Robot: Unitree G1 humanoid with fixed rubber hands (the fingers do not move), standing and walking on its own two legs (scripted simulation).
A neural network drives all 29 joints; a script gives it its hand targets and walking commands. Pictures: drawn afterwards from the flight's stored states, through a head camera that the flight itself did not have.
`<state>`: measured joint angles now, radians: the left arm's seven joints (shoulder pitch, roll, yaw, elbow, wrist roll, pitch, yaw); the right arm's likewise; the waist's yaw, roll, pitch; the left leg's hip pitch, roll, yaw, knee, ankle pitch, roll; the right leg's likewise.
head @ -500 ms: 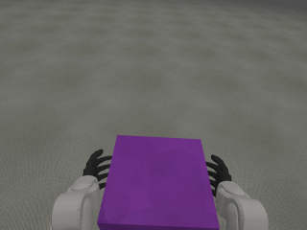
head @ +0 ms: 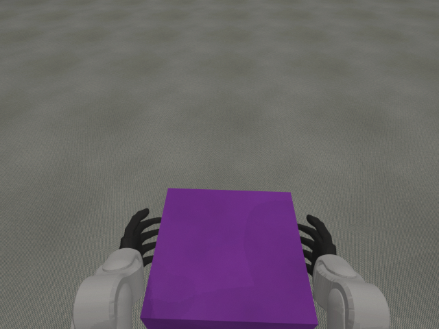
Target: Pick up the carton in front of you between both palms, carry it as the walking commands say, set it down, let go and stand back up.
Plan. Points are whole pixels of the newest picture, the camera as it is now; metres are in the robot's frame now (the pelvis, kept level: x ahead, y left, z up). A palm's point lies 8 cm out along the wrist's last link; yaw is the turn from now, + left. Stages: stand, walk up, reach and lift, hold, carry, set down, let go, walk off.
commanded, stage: carry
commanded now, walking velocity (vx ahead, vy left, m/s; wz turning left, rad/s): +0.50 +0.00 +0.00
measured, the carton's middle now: (225, 278) +0.24 +0.00 +0.01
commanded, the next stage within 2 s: none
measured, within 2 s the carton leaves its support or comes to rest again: neither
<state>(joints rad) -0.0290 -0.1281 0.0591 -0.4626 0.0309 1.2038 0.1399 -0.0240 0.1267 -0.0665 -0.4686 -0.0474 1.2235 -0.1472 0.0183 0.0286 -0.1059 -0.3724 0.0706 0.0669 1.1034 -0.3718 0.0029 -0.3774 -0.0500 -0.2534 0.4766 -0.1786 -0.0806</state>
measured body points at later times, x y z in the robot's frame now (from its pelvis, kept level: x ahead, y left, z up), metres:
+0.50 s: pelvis +0.32 +0.04 +0.00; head +0.32 +0.06 +0.45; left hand +0.59 +0.18 +0.07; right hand +0.56 -0.12 +0.08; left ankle +0.40 +0.10 -0.74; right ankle +0.16 -0.07 -0.64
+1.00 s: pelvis +0.53 +0.02 +0.00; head +0.51 +0.01 +0.45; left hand +0.79 +0.16 +0.10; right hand +0.78 -0.14 +0.09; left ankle +0.40 +0.10 -0.73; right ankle +0.55 -0.09 -0.74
